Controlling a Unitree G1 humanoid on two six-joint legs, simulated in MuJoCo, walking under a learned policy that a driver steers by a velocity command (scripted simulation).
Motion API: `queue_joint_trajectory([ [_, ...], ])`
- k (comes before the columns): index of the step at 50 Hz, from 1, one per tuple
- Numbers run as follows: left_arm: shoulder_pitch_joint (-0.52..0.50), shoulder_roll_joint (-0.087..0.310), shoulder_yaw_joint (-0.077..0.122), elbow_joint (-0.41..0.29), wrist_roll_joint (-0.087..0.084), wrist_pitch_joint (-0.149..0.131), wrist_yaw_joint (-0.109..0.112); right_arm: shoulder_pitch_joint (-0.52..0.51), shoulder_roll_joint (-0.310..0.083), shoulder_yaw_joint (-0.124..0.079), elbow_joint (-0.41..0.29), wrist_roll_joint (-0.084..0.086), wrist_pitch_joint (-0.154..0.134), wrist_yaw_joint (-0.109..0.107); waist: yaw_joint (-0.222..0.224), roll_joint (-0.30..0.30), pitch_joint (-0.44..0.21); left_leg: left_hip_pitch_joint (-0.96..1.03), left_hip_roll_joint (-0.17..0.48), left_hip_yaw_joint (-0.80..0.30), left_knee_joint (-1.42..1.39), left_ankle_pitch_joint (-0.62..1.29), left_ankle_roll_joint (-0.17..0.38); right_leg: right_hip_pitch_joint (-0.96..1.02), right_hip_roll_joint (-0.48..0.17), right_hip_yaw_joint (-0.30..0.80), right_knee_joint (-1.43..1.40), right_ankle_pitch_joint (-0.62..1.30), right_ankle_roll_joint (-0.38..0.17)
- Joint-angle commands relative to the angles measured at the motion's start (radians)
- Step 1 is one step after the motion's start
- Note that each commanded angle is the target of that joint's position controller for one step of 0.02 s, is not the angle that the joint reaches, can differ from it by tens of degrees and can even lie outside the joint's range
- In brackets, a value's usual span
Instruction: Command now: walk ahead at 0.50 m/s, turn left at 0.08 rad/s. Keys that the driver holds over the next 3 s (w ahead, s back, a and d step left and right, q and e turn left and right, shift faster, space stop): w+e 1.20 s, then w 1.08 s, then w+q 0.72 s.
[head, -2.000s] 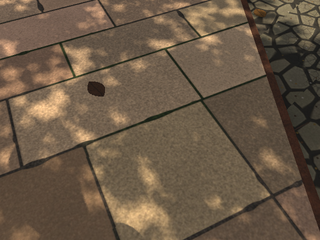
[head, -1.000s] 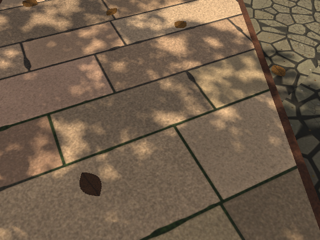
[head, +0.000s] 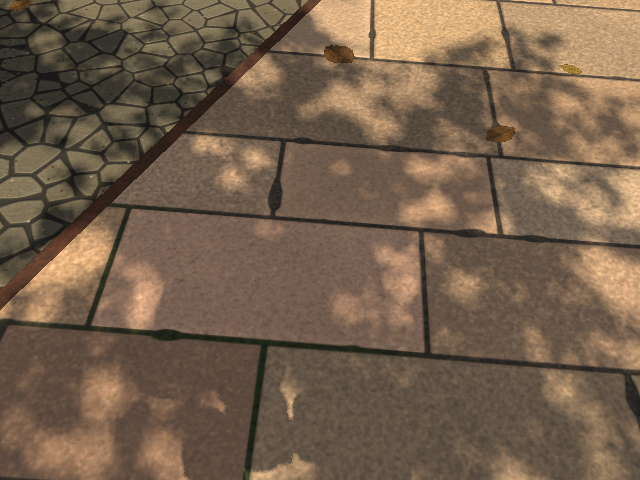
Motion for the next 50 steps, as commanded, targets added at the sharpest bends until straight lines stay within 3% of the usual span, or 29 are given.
queue_joint_trajectory([
  [1,-0.088,0.058,0.003,-0.075,-0.011,-0.010,-0.007,0.084,-0.121,-0.016,-0.024,-0.006,-0.018,-0.006,-0.029,0.105,0.003,0.077,0.270,-0.099,-0.051,0.541,0.024,-0.033,0.033,-0.058,-0.088,0.089,-0.029],
  [4,-0.158,0.056,-0.005,-0.100,-0.015,-0.017,-0.015,0.113,-0.117,-0.006,-0.006,-0.021,-0.020,-0.014,-0.048,0.107,0.037,0.154,0.301,-0.062,-0.060,0.580,0.020,-0.040,0.064,-0.081,-0.179,0.077,-0.068],
  [6,-0.153,0.060,-0.007,-0.106,-0.018,-0.023,-0.020,0.101,-0.124,-0.002,0.002,-0.030,-0.021,-0.023,-0.029,0.109,0.049,0.180,0.324,-0.025,-0.041,0.683,0.012,0.017,0.098,-0.090,-0.239,0.030,-0.103],
  [8,-0.062,0.078,0.001,-0.081,-0.021,-0.024,-0.012,0.060,-0.144,-0.002,0.001,-0.035,-0.026,-0.033,0.025,0.130,0.006,0.186,0.334,0.023,0.064,0.998,-0.011,0.164,0.168,-0.117,-0.263,-0.056,-0.146],
  [10,0.173,0.118,0.022,-0.006,-0.017,-0.031,0.002,0.033,-0.167,-0.006,0.001,-0.042,-0.019,-0.037,0.127,0.137,-0.109,0.186,0.328,0.057,0.356,1.143,-0.028,0.384,0.226,-0.123,-0.318,-0.102,-0.190],
  [11,0.327,0.144,0.035,0.037,-0.002,-0.038,0.010,0.000,-0.171,-0.004,-0.015,-0.032,-0.020,-0.037,0.209,0.107,-0.178,0.034,0.303,0.088,0.590,0.958,-0.038,0.611,0.165,-0.039,-0.370,-0.060,-0.232],
  [12,0.429,0.275,0.074,0.048,0.016,-0.035,0.020,0.051,-0.106,0.011,-0.062,0.002,-0.028,-0.026,0.194,-0.099,-0.292,-0.321,0.156,0.150,1.024,0.428,-0.095,0.914,-0.113,0.400,-0.373,-0.058,-0.383],
  [13,0.354,0.243,0.069,0.051,-0.023,-0.022,0.005,0.048,-0.127,0.004,-0.072,-0.019,-0.037,-0.015,0.132,-0.124,-0.323,-0.548,0.033,0.030,1.201,-0.258,-0.095,0.963,-0.209,0.757,-0.521,0.014,-0.456],
  [14,0.253,0.224,0.066,0.032,-0.044,-0.019,-0.001,-0.018,-0.125,0.009,-0.096,-0.035,-0.041,-0.009,0.097,-0.042,-0.178,-0.631,0.120,-0.048,1.202,-0.189,-0.083,0.837,-0.182,0.635,-0.544,-0.106,-0.435],
  [15,0.199,0.164,0.052,0.019,-0.039,-0.016,-0.003,-0.069,-0.132,0.012,-0.113,-0.032,-0.050,-0.002,0.086,0.035,-0.084,-0.636,0.165,-0.036,1.142,-0.123,-0.087,0.701,-0.154,0.531,-0.583,-0.117,-0.405],
  [16,0.181,0.129,0.042,0.021,-0.033,-0.017,0.000,-0.087,-0.123,0.012,-0.120,-0.031,-0.046,0.001,0.057,0.075,-0.015,-0.607,0.196,-0.028,1.062,-0.106,-0.092,0.585,-0.106,0.453,-0.614,-0.074,-0.368],
  [17,0.176,0.112,0.035,0.030,-0.035,-0.021,0.007,-0.085,-0.113,0.016,-0.132,-0.041,-0.031,0.003,0.027,0.070,0.009,-0.563,0.216,-0.025,0.999,-0.100,-0.109,0.503,-0.061,0.393,-0.632,-0.013,-0.341],
  [19,0.197,0.133,0.038,0.037,-0.037,-0.037,0.009,-0.065,-0.087,0.026,-0.137,-0.053,0.002,0.007,0.010,0.033,-0.010,-0.513,0.227,0.000,0.920,-0.092,-0.140,0.443,-0.012,0.318,-0.649,0.080,-0.330],
  [21,0.227,0.162,0.046,0.042,-0.040,-0.045,0.010,-0.112,-0.080,0.031,-0.163,-0.052,0.014,0.009,0.017,0.017,-0.010,-0.531,0.235,0.025,0.830,-0.043,-0.168,0.422,0.017,0.278,-0.664,0.120,-0.328],
  [26,0.323,0.174,0.056,0.046,-0.045,-0.037,0.013,-0.321,-0.072,0.041,-0.239,-0.041,0.016,0.015,0.097,-0.010,-0.003,-0.596,0.223,0.046,0.553,0.163,-0.205,0.508,0.062,0.271,-0.642,0.165,-0.265],
  [31,0.386,0.186,0.062,0.037,-0.027,-0.027,0.026,-0.447,-0.080,0.050,-0.295,-0.030,0.002,0.018,0.147,-0.024,-0.019,-0.602,0.178,0.038,0.403,0.166,-0.191,0.647,0.037,0.332,-0.544,0.292,-0.252],
  [33,0.353,0.200,0.067,0.017,-0.022,-0.027,0.033,-0.417,-0.102,0.046,-0.298,-0.027,-0.007,0.016,0.117,-0.037,-0.028,-0.512,0.162,0.017,0.329,0.120,-0.171,0.650,0.020,0.370,-0.498,0.311,-0.227],
  [35,0.288,0.219,0.070,-0.006,-0.020,-0.032,0.032,-0.270,-0.142,0.030,-0.259,-0.024,-0.018,0.003,0.042,-0.041,-0.075,-0.281,0.124,0.025,0.258,0.048,-0.139,0.590,0.039,0.382,-0.387,0.389,-0.188],
  [36,0.274,0.207,0.066,-0.009,-0.030,-0.040,0.023,-0.148,-0.174,0.017,-0.229,-0.032,-0.031,-0.009,-0.024,0.014,-0.143,-0.093,0.160,-0.002,0.194,0.071,-0.108,0.533,0.099,0.336,-0.217,0.372,-0.162],
  [37,0.277,0.133,0.044,-0.041,-0.045,-0.050,0.015,0.013,-0.251,-0.002,-0.223,-0.056,-0.037,-0.028,-0.080,0.132,-0.296,0.140,0.391,-0.221,0.167,-0.125,-0.054,0.417,0.159,0.246,0.054,0.136,-0.137],
  [38,0.388,0.073,0.031,-0.075,-0.065,-0.046,0.015,0.001,-0.332,-0.023,-0.227,-0.063,-0.019,-0.031,-0.006,0.371,-0.365,0.314,0.606,-0.659,0.060,-0.192,0.051,0.117,0.304,0.123,0.278,-0.491,-0.112],
  [39,0.385,0.151,0.038,-0.039,-0.028,-0.027,0.025,-0.047,-0.249,-0.016,-0.230,-0.048,-0.005,-0.024,0.020,0.222,-0.264,0.221,0.592,-0.689,0.062,-0.285,0.062,0.021,0.202,0.114,0.386,-0.452,-0.120],
  [40,0.317,0.159,0.041,-0.035,-0.018,-0.021,0.018,-0.099,-0.159,0.005,-0.243,-0.039,-0.004,-0.020,0.018,0.106,-0.146,0.098,0.540,-0.527,0.049,-0.240,0.041,0.022,0.166,0.107,0.387,-0.355,-0.114],
  [41,0.274,0.139,0.037,-0.042,-0.018,-0.018,0.008,-0.130,-0.120,0.016,-0.238,-0.039,-0.006,-0.016,0.029,0.078,-0.082,0.008,0.487,-0.382,0.022,-0.105,0.022,0.042,0.137,0.096,0.351,-0.295,-0.102],
  [43,0.256,0.126,0.036,-0.048,-0.002,0.003,-0.012,-0.121,-0.109,0.020,-0.217,-0.033,-0.016,-0.018,0.047,0.157,-0.045,-0.070,0.415,-0.202,-0.012,0.071,-0.009,0.075,0.103,0.075,0.316,-0.260,-0.083],
  [44,0.255,0.121,0.035,-0.053,-0.002,0.013,-0.018,-0.105,-0.114,0.017,-0.206,-0.027,-0.026,-0.014,0.052,0.171,-0.050,-0.079,0.408,-0.159,-0.017,0.151,-0.008,0.083,0.103,0.066,0.316,-0.246,-0.077],
  [46,0.213,0.111,0.032,-0.075,-0.003,0.022,-0.029,-0.082,-0.121,0.011,-0.190,-0.016,-0.040,-0.008,0.057,0.160,-0.050,-0.070,0.413,-0.091,-0.037,0.247,0.006,0.045,0.095,0.060,0.314,-0.205,-0.069],
  [50,0.084,0.096,0.022,-0.125,-0.001,0.026,-0.043,-0.045,-0.129,0.003,-0.163,-0.016,-0.041,-0.006,0.042,0.139,-0.014,-0.042,0.409,0.030,-0.072,0.307,0.017,-0.055,0.075,0.040,0.226,-0.087,-0.050],
])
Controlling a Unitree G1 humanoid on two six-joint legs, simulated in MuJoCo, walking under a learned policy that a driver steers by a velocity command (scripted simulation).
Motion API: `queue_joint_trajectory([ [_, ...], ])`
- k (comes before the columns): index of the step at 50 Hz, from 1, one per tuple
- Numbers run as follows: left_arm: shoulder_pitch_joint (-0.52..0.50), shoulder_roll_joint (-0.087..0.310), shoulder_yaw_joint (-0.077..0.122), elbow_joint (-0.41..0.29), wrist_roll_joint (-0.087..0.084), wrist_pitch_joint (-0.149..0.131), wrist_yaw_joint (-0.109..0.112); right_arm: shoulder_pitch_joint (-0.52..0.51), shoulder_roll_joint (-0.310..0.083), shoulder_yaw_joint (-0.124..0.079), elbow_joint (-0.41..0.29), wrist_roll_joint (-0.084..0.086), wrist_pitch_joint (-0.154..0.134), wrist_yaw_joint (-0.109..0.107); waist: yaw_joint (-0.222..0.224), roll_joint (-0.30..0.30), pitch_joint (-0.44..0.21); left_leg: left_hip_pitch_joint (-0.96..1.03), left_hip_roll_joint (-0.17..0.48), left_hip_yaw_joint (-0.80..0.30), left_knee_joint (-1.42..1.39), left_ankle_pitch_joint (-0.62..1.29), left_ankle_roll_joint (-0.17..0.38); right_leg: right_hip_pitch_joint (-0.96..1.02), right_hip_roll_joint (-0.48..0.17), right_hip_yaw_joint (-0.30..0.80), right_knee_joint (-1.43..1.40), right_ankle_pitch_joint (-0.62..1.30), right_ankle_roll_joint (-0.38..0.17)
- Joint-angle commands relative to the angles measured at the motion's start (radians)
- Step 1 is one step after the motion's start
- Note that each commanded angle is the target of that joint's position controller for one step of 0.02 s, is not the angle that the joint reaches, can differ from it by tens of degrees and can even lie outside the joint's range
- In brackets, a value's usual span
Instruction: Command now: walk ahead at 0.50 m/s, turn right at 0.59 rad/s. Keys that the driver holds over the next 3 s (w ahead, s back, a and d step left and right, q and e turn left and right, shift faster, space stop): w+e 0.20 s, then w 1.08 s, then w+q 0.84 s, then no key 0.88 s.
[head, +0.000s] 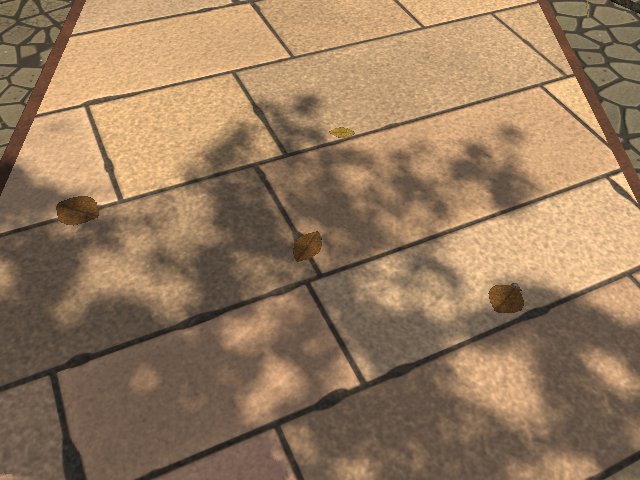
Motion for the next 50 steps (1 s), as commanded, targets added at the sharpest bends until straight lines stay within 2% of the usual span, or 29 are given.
queue_joint_trajectory([
  [1,-0.055,0.016,-0.005,-0.087,-0.001,-0.006,-0.013,0.001,-0.115,-0.029,-0.041,0.001,-0.016,0.001,0.012,0.153,0.019,0.057,0.259,-0.118,-0.152,0.316,0.116,-0.108,-0.033,0.000,-0.073,0.103,0.013],
  [6,-0.205,-0.009,-0.025,-0.142,0.000,-0.015,-0.033,0.040,-0.143,-0.039,-0.012,0.002,-0.010,-0.002,-0.023,0.153,0.058,0.087,0.261,-0.002,-0.143,0.349,0.086,-0.017,-0.029,-0.089,-0.352,0.186,-0.024],
  [9,-0.230,0.003,-0.023,-0.160,0.007,-0.015,-0.029,0.072,-0.166,-0.045,0.012,0.000,0.007,-0.010,-0.025,0.153,0.057,0.170,0.280,0.050,-0.058,0.552,0.065,0.041,0.010,-0.144,-0.442,0.079,-0.070],
  [11,-0.154,0.020,-0.013,-0.144,0.016,-0.018,-0.015,0.089,-0.196,-0.050,0.026,-0.002,0.022,-0.016,0.013,0.172,-0.005,0.204,0.285,0.084,0.128,0.874,0.056,0.174,0.084,-0.176,-0.479,-0.033,-0.114],
  [12,-0.031,0.035,-0.001,-0.108,0.021,-0.027,-0.005,0.091,-0.203,-0.048,0.029,0.000,0.030,-0.017,0.069,0.159,-0.075,0.172,0.277,0.099,0.301,0.905,0.050,0.327,0.124,-0.169,-0.535,-0.031,-0.141],
  [13,0.141,0.072,0.018,-0.050,0.031,-0.035,0.010,0.083,-0.187,-0.041,0.015,0.001,0.032,-0.015,0.146,0.102,-0.174,0.021,0.252,0.115,0.538,0.724,0.028,0.585,0.096,-0.096,-0.589,-0.004,-0.174],
  [14,0.198,0.183,0.044,-0.047,0.032,-0.038,0.028,0.125,-0.066,-0.010,-0.049,0.013,0.027,0.002,0.121,-0.120,-0.306,-0.357,0.150,0.112,0.883,0.020,-0.020,0.920,-0.224,0.352,-0.624,-0.108,-0.269],
  [15,0.224,0.223,0.055,-0.066,-0.009,-0.030,0.037,0.077,-0.114,-0.022,-0.080,0.004,0.026,0.006,0.139,-0.120,-0.393,-0.533,0.010,-0.047,1.088,-0.338,-0.044,0.975,-0.372,0.747,-0.781,0.038,-0.352],
  [16,0.191,0.193,0.049,-0.040,-0.020,-0.026,0.048,-0.026,-0.138,-0.029,-0.093,0.002,0.028,0.007,0.137,0.004,-0.247,-0.617,0.075,-0.134,1.098,-0.224,-0.034,0.895,-0.323,0.537,-0.774,0.152,-0.319],
  [17,0.145,0.137,0.033,-0.028,-0.022,-0.031,0.054,-0.038,-0.109,-0.016,-0.093,0.013,0.017,0.010,0.098,0.013,-0.126,-0.593,0.105,-0.129,1.026,-0.153,-0.028,0.740,-0.281,0.398,-0.781,0.276,-0.290],
  [18,0.104,0.089,0.017,-0.019,-0.020,-0.039,0.055,-0.019,-0.098,-0.014,-0.072,0.008,0.018,0.012,0.050,0.046,-0.067,-0.527,0.136,-0.136,0.929,-0.127,-0.025,0.627,-0.220,0.297,-0.803,0.347,-0.239],
  [19,0.072,0.061,0.005,-0.015,-0.026,-0.047,0.054,0.017,-0.096,-0.013,-0.056,-0.008,0.033,0.014,0.010,0.033,-0.041,-0.456,0.147,-0.137,0.874,-0.120,-0.031,0.540,-0.178,0.229,-0.828,0.391,-0.214],
  [20,0.055,0.045,-0.002,-0.014,-0.027,-0.057,0.050,0.054,-0.092,-0.013,-0.034,-0.017,0.050,0.019,-0.011,0.018,-0.048,-0.398,0.148,-0.135,0.843,-0.108,-0.035,0.493,-0.154,0.184,-0.854,0.399,-0.201],
  [22,0.082,0.052,-0.001,0.008,-0.031,-0.076,0.045,0.055,-0.081,-0.016,-0.027,-0.020,0.067,0.029,-0.018,0.015,-0.044,-0.395,0.138,-0.118,0.805,-0.073,-0.042,0.475,-0.133,0.152,-0.891,0.418,-0.208],
  [24,0.114,0.065,0.003,0.030,-0.032,-0.083,0.043,-0.011,-0.070,-0.016,-0.041,-0.018,0.071,0.034,-0.004,0.014,-0.006,-0.458,0.144,-0.113,0.743,0.000,-0.050,0.479,-0.126,0.134,-0.937,0.362,-0.208],
  [30,0.210,0.063,0.000,0.082,-0.033,-0.089,0.046,-0.220,-0.054,-0.012,-0.093,-0.014,0.064,0.036,0.058,0.011,0.054,-0.577,0.133,-0.106,0.493,0.179,-0.055,0.594,-0.126,0.103,-0.962,0.358,-0.188],
  [34,0.270,0.066,-0.004,0.122,-0.024,-0.090,0.055,-0.330,-0.049,-0.006,-0.130,-0.011,0.056,0.040,0.091,0.008,0.081,-0.569,0.096,-0.080,0.358,0.201,-0.025,0.680,-0.147,0.087,-0.937,0.444,-0.180],
  [36,0.278,0.076,-0.004,0.139,-0.018,-0.089,0.062,-0.348,-0.055,-0.006,-0.142,-0.010,0.050,0.041,0.086,0.003,0.090,-0.539,0.076,-0.076,0.305,0.163,0.001,0.719,-0.168,0.087,-0.913,0.511,-0.172],
  [38,0.248,0.092,-0.003,0.147,-0.015,-0.089,0.069,-0.297,-0.064,-0.011,-0.130,-0.009,0.043,0.036,0.048,-0.004,0.072,-0.426,0.036,-0.060,0.256,0.092,0.036,0.729,-0.174,0.068,-0.843,0.701,-0.151],
  [39,0.234,0.105,-0.001,0.150,-0.012,-0.090,0.071,-0.224,-0.078,-0.019,-0.107,-0.008,0.040,0.027,0.016,-0.013,0.030,-0.320,0.000,-0.046,0.241,0.051,0.054,0.731,-0.167,0.057,-0.758,0.853,-0.136],
  [40,0.218,0.112,0.000,0.154,-0.010,-0.087,0.069,-0.088,-0.095,-0.029,-0.062,-0.011,0.033,0.016,-0.047,0.006,-0.046,-0.158,-0.036,-0.029,0.189,0.054,0.077,0.715,-0.136,0.028,-0.591,0.928,-0.119],
  [41,0.216,0.100,-0.006,0.147,-0.016,-0.089,0.069,0.082,-0.136,-0.044,-0.015,-0.027,0.023,0.003,-0.116,0.040,-0.152,0.097,0.038,-0.103,0.169,0.066,0.113,0.577,-0.096,0.000,-0.363,0.764,-0.102],
  [42,0.313,0.002,-0.031,0.111,-0.053,-0.094,0.060,0.198,-0.267,-0.078,-0.004,-0.051,0.019,-0.007,-0.097,0.248,-0.312,0.416,0.349,-0.547,0.140,-0.038,0.232,0.249,0.045,-0.066,0.037,0.282,-0.052],
  [43,0.315,0.041,-0.019,0.127,-0.035,-0.093,0.061,0.171,-0.245,-0.075,0.005,-0.016,0.030,0.007,-0.081,0.276,-0.341,0.424,0.434,-0.862,-0.016,-0.007,0.285,0.081,0.153,0.021,0.211,-0.282,-0.056],
  [44,0.234,0.062,-0.011,0.114,-0.018,-0.088,0.061,0.056,-0.194,-0.063,-0.005,0.006,0.034,0.011,-0.037,0.161,-0.161,0.273,0.390,-0.706,-0.021,-0.083,0.260,0.014,0.073,0.070,0.250,-0.210,-0.066],
  [45,0.181,0.052,-0.017,0.103,-0.016,-0.091,0.054,-0.024,-0.125,-0.045,-0.017,0.007,0.032,0.015,-0.017,0.099,-0.065,0.135,0.351,-0.578,-0.057,-0.063,0.236,0.020,0.028,0.057,0.193,-0.134,-0.067],
  [46,0.160,0.033,-0.020,0.101,-0.017,-0.087,0.048,-0.056,-0.090,-0.033,-0.011,0.004,0.027,0.016,0.009,0.100,-0.010,0.044,0.297,-0.475,-0.096,-0.016,0.199,0.050,-0.009,0.041,0.125,-0.098,-0.065],
  [48,0.190,0.012,-0.026,0.118,0.002,-0.061,0.037,-0.061,-0.063,-0.022,0.013,0.005,0.014,0.013,0.048,0.140,0.009,-0.057,0.234,-0.354,-0.139,0.093,0.166,0.133,-0.035,0.019,0.059,-0.063,-0.043],
  [50,0.177,-0.002,-0.029,0.116,0.003,-0.049,0.029,-0.022,-0.082,-0.028,0.040,0.011,-0.002,0.016,0.055,0.130,0.009,-0.064,0.221,-0.304,-0.166,0.183,0.180,0.118,-0.046,-0.004,0.027,-0.029,-0.025],
])
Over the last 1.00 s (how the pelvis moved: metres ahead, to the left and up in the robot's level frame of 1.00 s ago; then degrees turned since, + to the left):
0.56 -0.09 0.00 -31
